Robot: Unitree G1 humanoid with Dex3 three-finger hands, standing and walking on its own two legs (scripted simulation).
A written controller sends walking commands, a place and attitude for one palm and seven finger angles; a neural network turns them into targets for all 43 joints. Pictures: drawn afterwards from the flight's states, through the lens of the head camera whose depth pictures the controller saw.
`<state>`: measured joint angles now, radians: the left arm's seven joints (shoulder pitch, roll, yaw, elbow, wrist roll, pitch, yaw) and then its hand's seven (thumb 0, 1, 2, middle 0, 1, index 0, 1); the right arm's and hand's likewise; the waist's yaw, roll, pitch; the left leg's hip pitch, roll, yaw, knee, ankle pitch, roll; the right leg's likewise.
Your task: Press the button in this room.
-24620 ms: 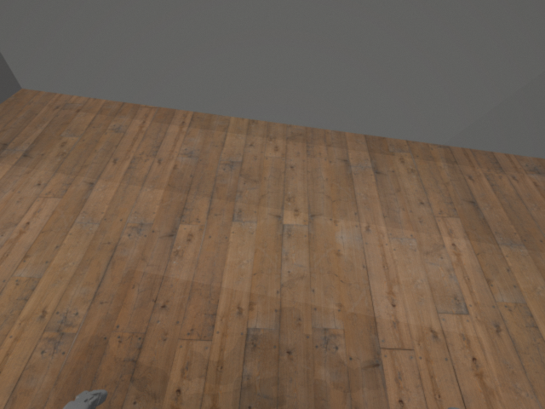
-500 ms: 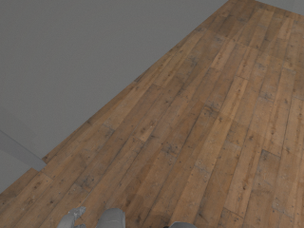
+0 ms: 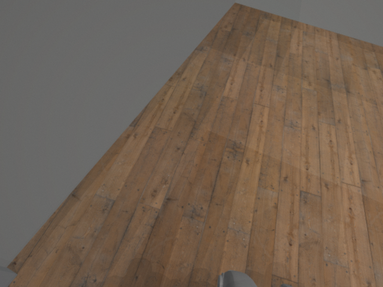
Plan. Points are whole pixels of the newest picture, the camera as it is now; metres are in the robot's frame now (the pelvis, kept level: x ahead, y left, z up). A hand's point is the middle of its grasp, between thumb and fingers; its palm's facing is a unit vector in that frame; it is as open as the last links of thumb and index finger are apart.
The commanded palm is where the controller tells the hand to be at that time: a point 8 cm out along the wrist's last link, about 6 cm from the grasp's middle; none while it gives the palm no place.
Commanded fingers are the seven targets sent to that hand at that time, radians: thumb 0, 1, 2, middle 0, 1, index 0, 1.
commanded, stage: walk to a spot facing it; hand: left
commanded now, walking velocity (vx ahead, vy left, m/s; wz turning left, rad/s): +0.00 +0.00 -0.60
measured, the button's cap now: out of the picture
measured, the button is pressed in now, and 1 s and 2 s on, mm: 0 0 0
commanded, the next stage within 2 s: turn to face it in 0.16 s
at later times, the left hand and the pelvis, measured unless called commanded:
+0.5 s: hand (157, 238) +0.24 +0.10 -0.16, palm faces -0.22 -0.95 -0.23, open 7.4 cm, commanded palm none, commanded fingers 0.00 0.90 0.90 -0.20 -0.30 -0.20 -0.30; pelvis +0.08 -0.05 -0.01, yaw -10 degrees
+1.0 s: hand (119, 266) +0.17 +0.18 -0.17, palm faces +0.13 -0.95 -0.28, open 7.4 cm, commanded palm none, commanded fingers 0.00 0.90 0.90 -0.20 -0.30 -0.20 -0.30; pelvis +0.10 -0.05 +0.00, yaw +6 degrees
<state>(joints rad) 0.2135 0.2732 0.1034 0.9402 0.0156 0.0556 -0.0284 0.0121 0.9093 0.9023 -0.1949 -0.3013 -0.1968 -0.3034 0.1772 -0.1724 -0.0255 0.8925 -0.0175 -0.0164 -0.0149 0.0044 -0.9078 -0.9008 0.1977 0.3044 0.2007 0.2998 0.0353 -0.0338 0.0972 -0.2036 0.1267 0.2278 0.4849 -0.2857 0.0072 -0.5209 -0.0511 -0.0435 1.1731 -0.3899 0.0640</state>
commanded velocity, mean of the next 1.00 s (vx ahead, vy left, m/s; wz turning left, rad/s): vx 0.00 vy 0.00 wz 0.32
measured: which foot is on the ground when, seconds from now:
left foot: down 0.00-0.22, up 0.24-0.62, down 0.64-1.00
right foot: up 0.00-0.20, down 0.22-0.66, up 0.68-1.00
